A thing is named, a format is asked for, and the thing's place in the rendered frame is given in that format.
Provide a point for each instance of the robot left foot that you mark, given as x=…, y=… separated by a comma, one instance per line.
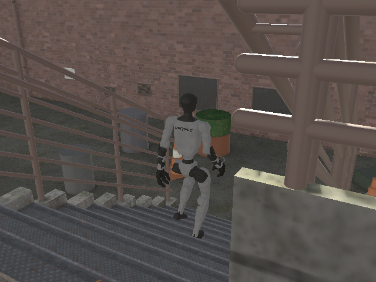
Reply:
x=179, y=216

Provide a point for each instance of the robot left shin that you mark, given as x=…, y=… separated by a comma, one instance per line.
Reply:
x=184, y=196

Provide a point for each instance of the left robot forearm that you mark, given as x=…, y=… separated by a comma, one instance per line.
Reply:
x=161, y=158

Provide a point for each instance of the right robot forearm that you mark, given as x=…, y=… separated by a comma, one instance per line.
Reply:
x=214, y=159

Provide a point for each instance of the right robot upper arm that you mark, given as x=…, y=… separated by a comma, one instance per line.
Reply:
x=204, y=128

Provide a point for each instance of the robot right hand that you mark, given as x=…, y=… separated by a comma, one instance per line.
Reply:
x=221, y=170

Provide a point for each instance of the robot left hand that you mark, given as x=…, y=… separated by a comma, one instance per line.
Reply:
x=163, y=175

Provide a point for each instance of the left robot upper arm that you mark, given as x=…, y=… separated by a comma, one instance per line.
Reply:
x=165, y=143

